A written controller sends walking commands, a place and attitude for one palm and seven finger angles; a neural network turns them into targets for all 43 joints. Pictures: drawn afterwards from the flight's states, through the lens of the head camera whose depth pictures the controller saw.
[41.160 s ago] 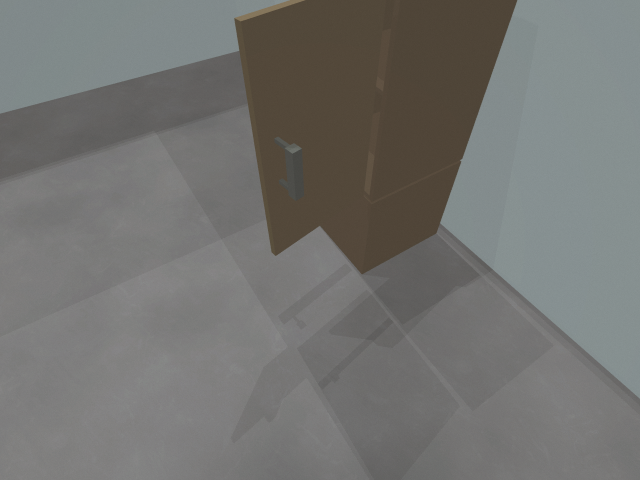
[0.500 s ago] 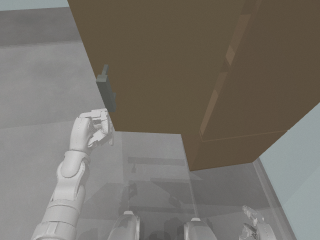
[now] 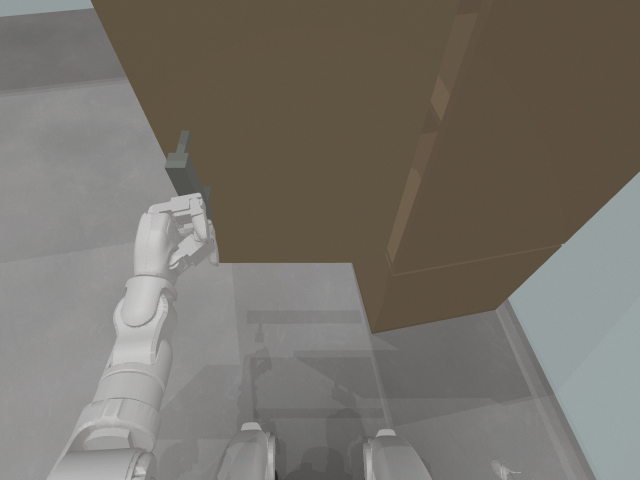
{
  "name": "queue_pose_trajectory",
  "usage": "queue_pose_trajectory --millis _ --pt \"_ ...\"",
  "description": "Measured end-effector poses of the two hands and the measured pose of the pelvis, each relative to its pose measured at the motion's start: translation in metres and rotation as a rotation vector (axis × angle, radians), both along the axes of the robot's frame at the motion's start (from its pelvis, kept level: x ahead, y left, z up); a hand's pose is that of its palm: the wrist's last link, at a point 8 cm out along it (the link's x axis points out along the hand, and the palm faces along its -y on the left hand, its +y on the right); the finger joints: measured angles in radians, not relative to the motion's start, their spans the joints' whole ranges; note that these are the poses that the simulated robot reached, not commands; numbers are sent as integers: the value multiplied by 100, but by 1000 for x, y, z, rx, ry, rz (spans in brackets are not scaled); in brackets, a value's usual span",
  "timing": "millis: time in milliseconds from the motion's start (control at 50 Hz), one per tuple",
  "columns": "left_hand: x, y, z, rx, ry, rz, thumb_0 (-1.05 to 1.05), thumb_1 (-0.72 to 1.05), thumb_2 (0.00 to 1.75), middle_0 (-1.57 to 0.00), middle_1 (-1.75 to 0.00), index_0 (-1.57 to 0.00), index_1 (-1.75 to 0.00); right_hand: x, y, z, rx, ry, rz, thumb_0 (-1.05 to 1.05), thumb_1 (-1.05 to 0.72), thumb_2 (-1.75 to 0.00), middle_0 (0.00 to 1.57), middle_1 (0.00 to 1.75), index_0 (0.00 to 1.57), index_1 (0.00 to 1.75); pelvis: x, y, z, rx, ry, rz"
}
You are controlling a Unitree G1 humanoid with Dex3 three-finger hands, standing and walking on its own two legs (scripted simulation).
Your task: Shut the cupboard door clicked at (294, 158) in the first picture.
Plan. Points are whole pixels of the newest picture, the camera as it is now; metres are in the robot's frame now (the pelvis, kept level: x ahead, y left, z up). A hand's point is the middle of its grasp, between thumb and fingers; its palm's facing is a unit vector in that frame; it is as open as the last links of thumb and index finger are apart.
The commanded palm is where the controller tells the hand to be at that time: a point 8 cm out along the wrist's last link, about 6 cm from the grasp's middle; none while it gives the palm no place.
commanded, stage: bring the fist close to the handle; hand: left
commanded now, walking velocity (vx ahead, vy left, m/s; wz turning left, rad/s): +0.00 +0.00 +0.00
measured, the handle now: (194, 180) +0.50 +0.18 +0.04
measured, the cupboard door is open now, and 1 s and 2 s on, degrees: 79 66 53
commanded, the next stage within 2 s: push the door shut along its arc in 0.10 s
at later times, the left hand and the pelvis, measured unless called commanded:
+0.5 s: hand (214, 221) +0.42 +0.14 +0.06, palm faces -0.10 -0.99 -0.04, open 3.1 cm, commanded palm +0.41 +0.18 +0.05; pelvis -0.02 +0.00 -0.01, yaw +1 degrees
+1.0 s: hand (230, 185) +0.49 +0.13 +0.05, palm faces -0.23 -0.97 -0.03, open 3.1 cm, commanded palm +0.49 +0.16 +0.05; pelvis -0.03 +0.01 -0.03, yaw +0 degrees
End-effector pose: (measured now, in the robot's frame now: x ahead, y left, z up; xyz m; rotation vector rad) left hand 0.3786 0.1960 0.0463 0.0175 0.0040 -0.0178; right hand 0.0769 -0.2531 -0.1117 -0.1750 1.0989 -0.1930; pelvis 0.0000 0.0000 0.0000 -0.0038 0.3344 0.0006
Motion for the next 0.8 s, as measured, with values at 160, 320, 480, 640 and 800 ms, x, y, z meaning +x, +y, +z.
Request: queue_pose_trajectory --millis 160,320,480,640,800 --pt "-7 1 5 2 -32 -13 2 90 90 -130 -150 -130 -150 11 -1 2 -14 -32 21 1 -91 -90 20 30 20 30 -4 0 0 -6 -11 10" --pt "-3 -7 3 10 -16 -35 2 90 90 -130 -150 -130 -150 26 1 6 -19 -91 45 1 -91 -90 20 30 20 30 -10 0 -2 -7 -17 14" --pt "24 -5 10 18 -32 -76 2 90 90 -131 -150 -131 -150 15 0 -2 -29 -70 36 1 -91 -90 20 30 20 30 -15 0 -9 -13 0 16" --pt "46 0 11 18 -12 -109 2 90 90 -133 -150 -130 -150 -22 -4 -14 -31 33 6 1 -91 -90 20 30 20 30 -19 2 -16 -18 29 17" --pt "66 -2 7 9 1 -151 2 90 90 -132 -150 -131 -150 -57 -6 -20 -48 117 -36 1 -91 -90 20 30 20 30 -23 5 -23 -26 55 13"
